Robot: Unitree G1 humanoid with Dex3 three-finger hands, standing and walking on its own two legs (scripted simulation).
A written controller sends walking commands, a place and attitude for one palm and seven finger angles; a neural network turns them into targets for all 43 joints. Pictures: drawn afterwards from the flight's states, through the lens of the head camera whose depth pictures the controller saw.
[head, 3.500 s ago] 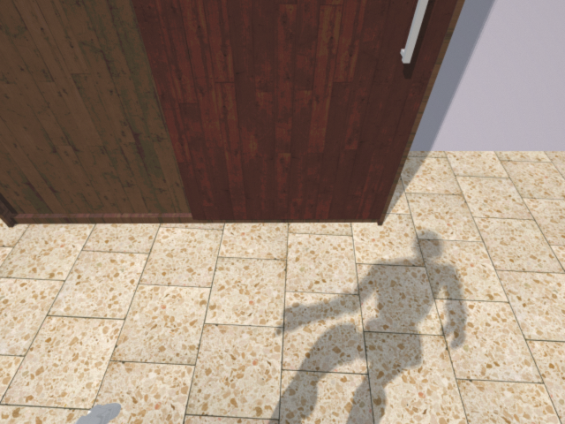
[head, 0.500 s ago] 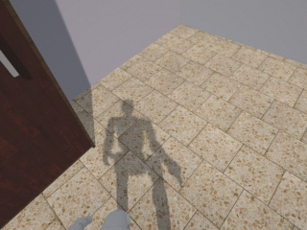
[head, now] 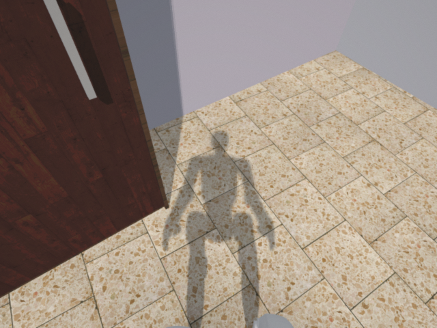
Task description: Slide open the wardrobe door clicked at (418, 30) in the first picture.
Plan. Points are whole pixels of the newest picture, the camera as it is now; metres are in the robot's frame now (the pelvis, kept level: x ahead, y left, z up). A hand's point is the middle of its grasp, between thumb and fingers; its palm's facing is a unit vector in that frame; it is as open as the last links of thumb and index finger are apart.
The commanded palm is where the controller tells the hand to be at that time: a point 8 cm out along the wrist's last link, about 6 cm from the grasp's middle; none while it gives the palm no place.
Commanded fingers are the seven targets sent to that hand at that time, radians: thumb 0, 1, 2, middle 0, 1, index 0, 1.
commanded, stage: turn to face it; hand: right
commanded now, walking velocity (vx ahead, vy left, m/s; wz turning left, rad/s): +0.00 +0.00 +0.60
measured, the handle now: (69, 46) +0.62 +0.37 +0.16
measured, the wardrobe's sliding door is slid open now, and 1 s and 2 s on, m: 0.00 0.00 0.00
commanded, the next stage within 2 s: take the last steps up to it in 0.92 s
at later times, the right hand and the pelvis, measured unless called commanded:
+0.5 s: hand (344, 317) +0.18 -0.25 -0.16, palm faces -0.26 +0.94 -0.22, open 7.4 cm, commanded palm none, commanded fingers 0.00 -0.90 -0.90 0.20 0.30 0.20 0.30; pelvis +0.04 -0.07 +0.01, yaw +20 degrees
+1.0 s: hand (291, 296) +0.21 -0.14 -0.16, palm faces -0.50 +0.84 -0.22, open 7.4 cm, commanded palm none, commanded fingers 0.00 -0.90 -0.90 0.20 0.30 0.20 0.30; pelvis +0.03 -0.03 +0.00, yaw +32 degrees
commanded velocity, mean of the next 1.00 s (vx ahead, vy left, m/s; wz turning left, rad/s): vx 0.00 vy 0.00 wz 0.44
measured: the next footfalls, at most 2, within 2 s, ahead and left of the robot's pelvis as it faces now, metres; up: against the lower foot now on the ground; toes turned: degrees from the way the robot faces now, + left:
right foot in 0.24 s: +0.09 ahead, -0.16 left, +0.00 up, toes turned +7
left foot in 0.68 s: +0.02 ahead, +0.09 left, +0.00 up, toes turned +32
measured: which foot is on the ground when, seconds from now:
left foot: down 0.00-0.24, up 0.26-0.66, down 0.68-1.00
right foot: up 0.00-0.22, down 0.24-0.68, up 0.70-1.00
